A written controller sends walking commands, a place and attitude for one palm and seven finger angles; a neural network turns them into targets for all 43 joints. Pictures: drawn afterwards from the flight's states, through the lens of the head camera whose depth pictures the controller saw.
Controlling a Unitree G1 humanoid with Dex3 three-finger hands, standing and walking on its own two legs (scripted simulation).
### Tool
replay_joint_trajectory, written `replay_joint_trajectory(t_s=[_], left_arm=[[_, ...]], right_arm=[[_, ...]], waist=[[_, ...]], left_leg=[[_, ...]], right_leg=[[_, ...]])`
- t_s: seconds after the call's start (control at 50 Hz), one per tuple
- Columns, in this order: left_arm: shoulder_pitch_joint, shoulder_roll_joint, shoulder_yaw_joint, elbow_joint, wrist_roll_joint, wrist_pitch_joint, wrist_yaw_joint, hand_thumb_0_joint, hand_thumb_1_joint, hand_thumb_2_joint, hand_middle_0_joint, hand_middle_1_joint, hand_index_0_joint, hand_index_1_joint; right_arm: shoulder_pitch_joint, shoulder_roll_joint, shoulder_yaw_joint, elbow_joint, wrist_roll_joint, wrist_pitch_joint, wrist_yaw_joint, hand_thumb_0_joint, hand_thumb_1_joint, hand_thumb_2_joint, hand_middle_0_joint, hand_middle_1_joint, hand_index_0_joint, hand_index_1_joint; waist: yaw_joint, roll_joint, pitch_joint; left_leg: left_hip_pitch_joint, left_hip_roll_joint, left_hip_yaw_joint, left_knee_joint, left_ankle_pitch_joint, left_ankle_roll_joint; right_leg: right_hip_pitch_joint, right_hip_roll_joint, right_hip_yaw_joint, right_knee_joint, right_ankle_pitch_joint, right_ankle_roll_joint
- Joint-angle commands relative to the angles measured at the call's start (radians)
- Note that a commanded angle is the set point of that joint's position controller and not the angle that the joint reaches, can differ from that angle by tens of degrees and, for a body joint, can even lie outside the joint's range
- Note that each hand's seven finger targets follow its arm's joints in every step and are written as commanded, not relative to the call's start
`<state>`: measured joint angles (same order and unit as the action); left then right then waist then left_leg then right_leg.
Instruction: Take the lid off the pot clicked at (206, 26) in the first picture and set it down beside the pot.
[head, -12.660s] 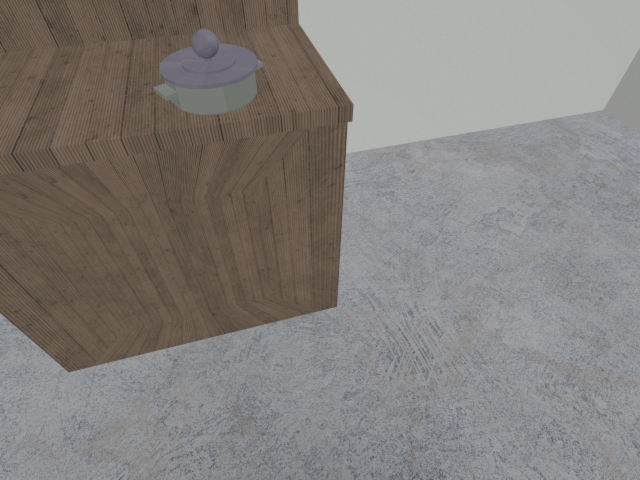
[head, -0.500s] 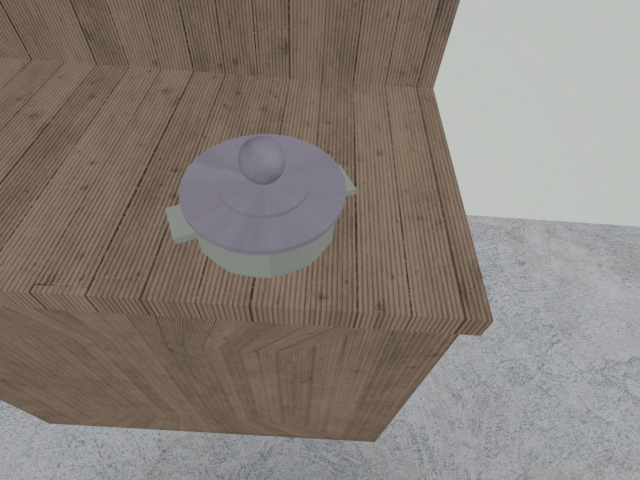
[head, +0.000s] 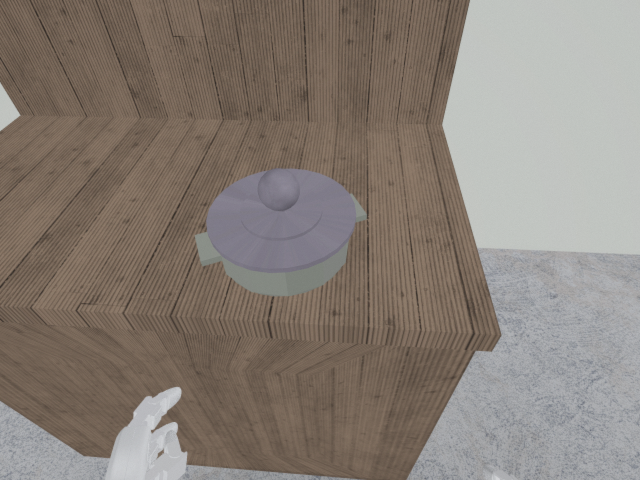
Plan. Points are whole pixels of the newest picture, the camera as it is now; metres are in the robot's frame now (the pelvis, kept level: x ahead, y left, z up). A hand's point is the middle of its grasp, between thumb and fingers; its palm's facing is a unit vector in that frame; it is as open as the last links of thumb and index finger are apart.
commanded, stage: lift the closed hand beside the body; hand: left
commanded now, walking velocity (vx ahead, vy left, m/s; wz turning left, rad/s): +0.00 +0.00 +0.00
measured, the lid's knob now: (279, 189) +0.42 +0.09 +0.17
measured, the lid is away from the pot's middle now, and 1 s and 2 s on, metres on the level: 0.00 0.00 0.00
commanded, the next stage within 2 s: raise the hand higher, near the body in 0.44 s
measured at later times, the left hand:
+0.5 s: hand out of the picture +0.09 +0.20 +0.09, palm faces +0.29 -0.89 -0.35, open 3.0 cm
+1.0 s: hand (58, 437) +0.12 +0.21 +0.16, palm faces +0.32 -0.86 -0.40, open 3.1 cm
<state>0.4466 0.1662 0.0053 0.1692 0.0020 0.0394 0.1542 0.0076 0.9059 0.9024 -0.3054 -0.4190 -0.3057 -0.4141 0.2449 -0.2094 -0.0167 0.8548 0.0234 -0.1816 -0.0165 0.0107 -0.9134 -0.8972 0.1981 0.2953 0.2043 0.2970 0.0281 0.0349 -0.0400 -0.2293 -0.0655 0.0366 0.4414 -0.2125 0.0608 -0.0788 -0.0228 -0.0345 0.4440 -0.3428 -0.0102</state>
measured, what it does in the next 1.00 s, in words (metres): stands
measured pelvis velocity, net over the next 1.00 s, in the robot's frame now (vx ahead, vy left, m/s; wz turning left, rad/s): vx -0.04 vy -0.01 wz -0.03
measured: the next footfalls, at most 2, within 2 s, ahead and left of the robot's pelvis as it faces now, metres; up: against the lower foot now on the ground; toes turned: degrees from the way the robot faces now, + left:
none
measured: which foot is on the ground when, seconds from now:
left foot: down 0.00-1.00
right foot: down 0.00-1.00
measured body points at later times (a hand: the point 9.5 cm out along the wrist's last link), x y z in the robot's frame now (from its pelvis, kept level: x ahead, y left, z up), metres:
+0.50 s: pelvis -0.05 -0.02 +0.00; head -0.08 -0.03 +0.45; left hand +0.07 +0.25 +0.11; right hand +0.16 -0.23 -0.05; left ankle +0.01 +0.08 -0.74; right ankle -0.08 -0.12 -0.74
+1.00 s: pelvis -0.04 -0.01 +0.00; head -0.07 -0.01 +0.45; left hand +0.09 +0.26 +0.19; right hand +0.17 -0.23 -0.05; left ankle +0.01 +0.08 -0.74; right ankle -0.08 -0.12 -0.74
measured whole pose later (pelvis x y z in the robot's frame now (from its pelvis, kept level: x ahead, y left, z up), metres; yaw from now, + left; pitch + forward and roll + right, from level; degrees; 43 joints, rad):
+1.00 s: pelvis -0.04 -0.01 +0.00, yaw -2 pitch -6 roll -1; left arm 0.65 0.35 0.27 -0.59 -0.05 -0.15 0.08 0.01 0.89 0.90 -1.30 -1.50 -1.31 -1.50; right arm 0.15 -0.22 0.01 0.59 0.00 -0.15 -0.05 0.01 -0.91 -0.90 0.20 0.30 0.21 0.30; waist 0.08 0.04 0.03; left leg -0.17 -0.01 0.05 0.45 -0.18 0.05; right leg 0.01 0.03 -0.02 0.37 -0.28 -0.01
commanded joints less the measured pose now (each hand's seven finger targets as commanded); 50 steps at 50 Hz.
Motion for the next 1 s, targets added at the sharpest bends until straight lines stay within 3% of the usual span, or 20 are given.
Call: replay_joint_trajectory(t_s=[0.0, 0.02, 0.04, 0.06, 0.08, 0.12, 0.14, 0.2, 0.24, 0.28, 0.32, 0.4, 0.44, 0.52, 0.58, 0.62, 0.72, 0.78, 0.88, 0.98], left_arm=[[0.403, 0.076, 0.069, -0.013, 0.016, 0.000, -0.081, 0.000, 0.900, 0.900, -0.640, -0.780, -0.640, -0.780], [0.446, 0.103, 0.113, -0.028, 0.007, -0.016, -0.086, 0.000, 0.900, 0.900, -0.684, -0.828, -0.684, -0.828], [0.398, 0.150, 0.135, -0.185, -0.005, -0.043, -0.093, 0.000, 0.900, 0.900, -0.728, -0.876, -0.728, -0.876], [0.305, 0.226, 0.181, -0.381, -0.019, -0.079, -0.097, 0.000, 0.900, 0.900, -0.772, -0.924, -0.772, -0.924], [0.209, 0.263, 0.195, -0.538, -0.024, -0.107, -0.095, 0.000, 0.900, 0.900, -0.816, -0.972, -0.816, -0.972], [0.075, 0.308, 0.221, -0.665, -0.032, -0.121, -0.068, 0.000, 0.900, 0.900, -0.904, -1.068, -0.904, -1.068], [0.053, 0.249, 0.167, -0.653, -0.037, -0.113, -0.064, 0.000, 0.900, 0.900, -0.948, -1.116, -0.948, -1.116], [0.070, 0.161, 0.094, -0.529, -0.049, -0.100, -0.072, 0.000, 0.900, 0.900, -1.080, -1.260, -1.080, -1.260], [0.107, 0.168, 0.101, -0.567, -0.050, -0.117, -0.078, 0.000, 0.900, 0.900, -1.168, -1.356, -1.168, -1.356], [0.112, 0.236, 0.159, -0.678, -0.056, -0.144, -0.080, 0.000, 0.900, 0.900, -1.256, -1.452, -1.256, -1.452], [0.134, 0.326, 0.260, -0.762, -0.056, -0.160, -0.065, 0.000, 0.900, 0.900, -1.300, -1.500, -1.300, -1.500], [0.182, 0.266, 0.244, -0.727, -0.065, -0.169, -0.073, 0.000, 0.900, 0.900, -1.300, -1.500, -1.300, -1.500], [0.185, 0.283, 0.260, -0.805, -0.062, -0.186, -0.074, 0.000, 0.900, 0.900, -1.300, -1.500, -1.300, -1.500], [0.259, 0.351, 0.350, -0.875, -0.059, -0.204, -0.063, 0.000, 0.900, 0.900, -1.300, -1.500, -1.300, -1.500], [0.235, 0.286, 0.303, -0.831, -0.062, -0.209, -0.074, 0.000, 0.900, 0.900, -1.300, -1.500, -1.300, -1.500], [0.252, 0.299, 0.333, -0.791, -0.056, -0.212, -0.074, 0.000, 0.900, 0.900, -1.300, -1.500, -1.300, -1.500], [0.239, 0.350, 0.363, -0.960, -0.048, -0.241, -0.057, 0.000, 0.900, 0.900, -1.300, -1.500, -1.300, -1.500], [0.217, 0.316, 0.345, -0.936, -0.056, -0.237, -0.055, 0.000, 0.900, 0.900, -1.300, -1.500, -1.300, -1.500], [0.172, 0.320, 0.354, -0.955, -0.060, -0.246, -0.059, 0.000, 0.900, 0.900, -1.300, -1.500, -1.300, -1.500], [0.153, 0.329, 0.369, -1.021, -0.064, -0.252, -0.056, 0.000, 0.900, 0.900, -1.300, -1.500, -1.300, -1.500]], right_arm=[[-0.220, -0.133, -0.075, -0.290, -0.011, 0.016, 0.012, 0.000, -0.900, -0.900, 0.200, 0.300, 0.200, 0.300], [-0.219, -0.137, -0.077, -0.312, -0.007, 0.032, 0.012, 0.000, -0.900, -0.900, 0.200, 0.300, 0.200, 0.300], [-0.208, -0.146, -0.067, -0.360, -0.011, 0.036, 0.012, 0.000, -0.900, -0.900, 0.200, 0.300, 0.200, 0.300], [-0.214, -0.140, -0.053, -0.403, -0.015, 0.037, 0.005, 0.000, -0.900, -0.900, 0.200, 0.300, 0.200, 0.300], [-0.227, -0.131, -0.038, -0.434, -0.020, 0.035, -0.004, 0.000, -0.900, -0.900, 0.200, 0.300, 0.200, 0.300], [-0.215, -0.111, -0.010, -0.441, -0.024, 0.036, -0.024, 0.000, -0.900, -0.900, 0.200, 0.300, 0.200, 0.300], [-0.223, -0.108, 0.001, -0.449, -0.028, 0.038, -0.032, 0.000, -0.900, -0.900, 0.200, 0.300, 0.200, 0.300], [-0.201, -0.115, 0.009, -0.447, -0.025, 0.051, -0.047, 0.000, -0.900, -0.900, 0.200, 0.300, 0.200, 0.300], [-0.207, -0.127, 0.005, -0.463, -0.026, 0.053, -0.049, 0.000, -0.900, -0.900, 0.200, 0.300, 0.200, 0.300], [-0.225, -0.129, 0.003, -0.477, -0.030, 0.044, -0.054, 0.000, -0.900, -0.900, 0.200, 0.300, 0.200, 0.300], [-0.235, -0.128, 0.007, -0.473, -0.031, 0.034, -0.056, 0.000, -0.900, -0.900, 0.200, 0.300, 0.200, 0.300], [-0.255, -0.109, 0.014, -0.460, -0.032, 0.031, -0.057, 0.000, -0.900, -0.900, 0.200, 0.300, 0.200, 0.300], [-0.258, -0.111, 0.015, -0.467, -0.029, 0.021, -0.049, 0.000, -0.900, -0.900, 0.200, 0.300, 0.200, 0.300], [-0.271, -0.111, 0.008, -0.457, -0.032, 0.000, -0.051, 0.000, -0.900, -0.900, 0.200, 0.300, 0.200, 0.300], [-0.270, -0.108, 0.001, -0.448, -0.029, -0.002, -0.052, 0.000, -0.900, -0.900, 0.200, 0.300, 0.200, 0.300], [-0.269, -0.111, -0.008, -0.428, -0.024, 0.000, -0.047, 0.000, -0.900, -0.900, 0.200, 0.300, 0.200, 0.300], [-0.261, -0.118, -0.001, -0.441, -0.030, -0.028, -0.047, 0.000, -0.900, -0.900, 0.200, 0.300, 0.200, 0.300], [-0.259, -0.112, -0.003, -0.436, -0.026, -0.029, -0.049, 0.000, -0.900, -0.900, 0.200, 0.300, 0.200, 0.300], [-0.254, -0.119, -0.005, -0.438, -0.023, -0.023, -0.043, 0.000, -0.900, -0.900, 0.200, 0.300, 0.200, 0.300], [-0.247, -0.118, 0.002, -0.446, -0.028, -0.020, -0.035, 0.000, -0.900, -0.900, 0.200, 0.300, 0.200, 0.300]], waist=[[0.028, -0.315, 0.170], [0.036, -0.258, 0.136], [0.046, -0.154, 0.036], [0.043, -0.130, -0.048], [0.038, -0.045, -0.106], [0.017, 0.089, -0.103], [0.003, 0.121, -0.047], [-0.023, 0.044, 0.083], [-0.016, -0.007, 0.086], [0.005, -0.040, 0.059], [0.027, 0.017, 0.021], [0.028, 0.013, 0.119], [0.030, 0.054, 0.093], [0.052, 0.030, 0.042], [0.035, -0.060, 0.098], [0.038, -0.052, 0.120], [0.053, 0.049, 0.004], [0.046, -0.013, 0.065], [0.044, -0.001, 0.081], [0.048, 0.057, 0.023]], left_leg=[[-0.002, 0.104, -0.063, -0.011, 0.257, -0.041], [0.014, 0.101, -0.045, -0.016, 0.252, -0.045], [0.055, 0.093, -0.036, -0.015, 0.278, -0.047], [0.098, 0.092, -0.038, -0.012, 0.297, -0.046], [0.143, 0.087, -0.032, -0.016, 0.292, -0.044], [0.193, 0.087, -0.025, -0.019, 0.230, -0.048], [0.181, 0.085, -0.030, -0.031, 0.166, -0.048], [0.178, 0.087, -0.045, -0.049, 0.025, -0.041], [0.188, 0.085, -0.041, -0.047, -0.009, -0.037], [0.200, 0.083, -0.041, -0.052, -0.002, -0.030], [0.213, 0.078, -0.036, -0.043, 0.020, -0.035], [0.173, 0.082, -0.039, -0.055, 0.000, -0.037], [0.181, 0.082, -0.045, -0.053, 0.000, -0.040], [0.198, 0.088, -0.039, -0.037, 0.037, -0.039], [0.188, 0.095, -0.042, -0.043, 0.030, -0.034], [0.188, 0.091, -0.032, -0.039, 0.024, -0.033], [0.232, 0.094, -0.039, -0.032, 0.085, -0.036], [0.209, 0.103, -0.052, -0.045, 0.078, -0.039], [0.215, 0.107, -0.055, -0.057, 0.070, -0.040], [0.243, 0.111, -0.058, -0.043, 0.139, -0.044]], right_leg=[[-0.238, 0.009, -0.041, -0.114, 0.285, -0.008], [-0.195, -0.003, -0.040, -0.112, 0.302, -0.015], [-0.163, -0.004, -0.030, -0.088, 0.321, -0.017], [-0.134, -0.001, -0.020, -0.077, 0.327, -0.012], [-0.117, -0.001, -0.006, -0.084, 0.323, -0.009], [-0.137, 0.002, 0.003, -0.113, 0.265, -0.011], [-0.170, 0.005, 0.004, -0.134, 0.209, -0.013], [-0.238, 0.015, -0.004, -0.178, 0.103, -0.009], [-0.245, 0.017, -0.006, -0.202, 0.064, -0.007], [-0.216, 0.010, 0.008, -0.216, 0.045, -0.006], [-0.188, 0.008, 0.021, -0.220, 0.046, -0.013], [-0.200, 0.004, 0.024, -0.238, 0.025, -0.015], [-0.187, 0.003, 0.025, -0.232, 0.026, -0.018], [-0.159, 0.009, 0.031, -0.230, 0.048, -0.015], [-0.186, 0.008, 0.025, -0.229, 0.038, -0.010], [-0.205, 0.013, 0.030, -0.247, 0.025, -0.009], [-0.142, 0.012, 0.031, -0.202, 0.103, -0.014], [-0.156, 0.012, 0.020, -0.192, 0.107, -0.016], [-0.161, 0.018, 0.016, -0.185, 0.114, -0.017], [-0.128, 0.019, 0.021, -0.163, 0.182, -0.022]])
